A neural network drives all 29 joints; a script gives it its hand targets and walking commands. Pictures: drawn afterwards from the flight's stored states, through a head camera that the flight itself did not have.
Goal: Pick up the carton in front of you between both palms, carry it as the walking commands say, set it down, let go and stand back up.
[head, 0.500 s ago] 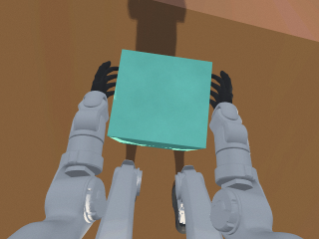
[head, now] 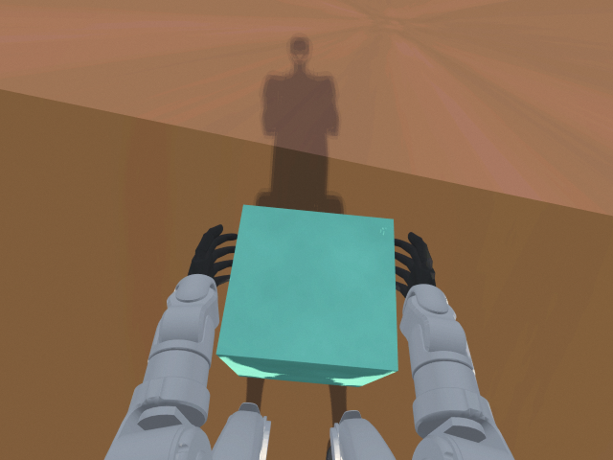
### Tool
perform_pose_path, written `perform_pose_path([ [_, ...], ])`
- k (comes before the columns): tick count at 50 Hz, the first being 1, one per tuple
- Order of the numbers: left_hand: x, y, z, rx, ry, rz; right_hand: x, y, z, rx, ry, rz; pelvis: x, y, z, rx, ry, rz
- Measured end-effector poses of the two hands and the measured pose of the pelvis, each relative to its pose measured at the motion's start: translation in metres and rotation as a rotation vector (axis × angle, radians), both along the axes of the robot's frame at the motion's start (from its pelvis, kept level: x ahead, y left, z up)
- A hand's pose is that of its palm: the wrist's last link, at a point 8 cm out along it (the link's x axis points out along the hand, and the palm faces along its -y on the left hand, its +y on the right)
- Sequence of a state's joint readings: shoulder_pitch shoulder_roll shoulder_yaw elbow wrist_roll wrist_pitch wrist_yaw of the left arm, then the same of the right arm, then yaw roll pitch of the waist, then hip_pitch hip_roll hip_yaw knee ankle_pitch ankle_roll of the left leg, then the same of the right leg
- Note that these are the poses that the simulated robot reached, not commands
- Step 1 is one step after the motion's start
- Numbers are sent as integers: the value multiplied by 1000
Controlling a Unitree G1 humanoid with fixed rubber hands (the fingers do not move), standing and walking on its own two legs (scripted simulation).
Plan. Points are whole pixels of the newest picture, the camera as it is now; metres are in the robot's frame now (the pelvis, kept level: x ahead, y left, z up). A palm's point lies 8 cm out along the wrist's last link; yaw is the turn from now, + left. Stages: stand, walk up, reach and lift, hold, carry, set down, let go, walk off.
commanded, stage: reach and lift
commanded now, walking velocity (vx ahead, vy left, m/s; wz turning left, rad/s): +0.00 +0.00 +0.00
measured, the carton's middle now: (307, 306) +0.35 +0.01 -0.11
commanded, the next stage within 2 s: hold in 1.50 s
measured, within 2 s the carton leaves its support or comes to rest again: neither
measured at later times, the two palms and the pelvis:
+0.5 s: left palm (179, 258) +0.32 +0.15 +0.11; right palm (472, 262) +0.33 -0.15 +0.12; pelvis +0.03 -0.01 +0.09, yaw +0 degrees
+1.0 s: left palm (173, 252) +0.32 +0.15 +0.12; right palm (475, 258) +0.33 -0.15 +0.13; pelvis +0.02 +0.00 +0.10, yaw +0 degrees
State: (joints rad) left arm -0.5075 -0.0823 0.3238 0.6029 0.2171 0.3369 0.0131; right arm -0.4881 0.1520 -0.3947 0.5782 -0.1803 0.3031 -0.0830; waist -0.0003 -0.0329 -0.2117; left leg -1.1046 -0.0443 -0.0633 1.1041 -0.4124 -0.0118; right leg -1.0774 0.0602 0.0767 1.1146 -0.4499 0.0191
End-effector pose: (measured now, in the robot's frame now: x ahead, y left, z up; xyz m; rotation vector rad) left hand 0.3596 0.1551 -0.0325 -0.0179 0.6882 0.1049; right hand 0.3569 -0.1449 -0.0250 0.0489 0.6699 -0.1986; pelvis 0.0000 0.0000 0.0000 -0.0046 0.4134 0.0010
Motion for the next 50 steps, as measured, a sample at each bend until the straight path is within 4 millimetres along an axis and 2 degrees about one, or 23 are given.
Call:
perform_pose_path([
  [14,-24,-4,85,5,-7,24,-17,-4,84,-10,-7,33,25,-3,65,7,-220,0],
  [25,-39,-8,144,29,-30,23,-28,-8,141,-38,-28,71,31,-5,91,9,-414,2],
  [28,-42,-8,149,36,-16,18,-30,-8,146,-45,-14,77,28,-6,92,10,-448,2],
  [39,-46,-7,149,29,-1,21,-35,-6,146,-41,1,72,17,-4,92,9,-483,4],
  [50,-39,-6,156,37,-11,11,-29,-5,153,-50,-9,73,22,-1,95,7,-488,-1],
])
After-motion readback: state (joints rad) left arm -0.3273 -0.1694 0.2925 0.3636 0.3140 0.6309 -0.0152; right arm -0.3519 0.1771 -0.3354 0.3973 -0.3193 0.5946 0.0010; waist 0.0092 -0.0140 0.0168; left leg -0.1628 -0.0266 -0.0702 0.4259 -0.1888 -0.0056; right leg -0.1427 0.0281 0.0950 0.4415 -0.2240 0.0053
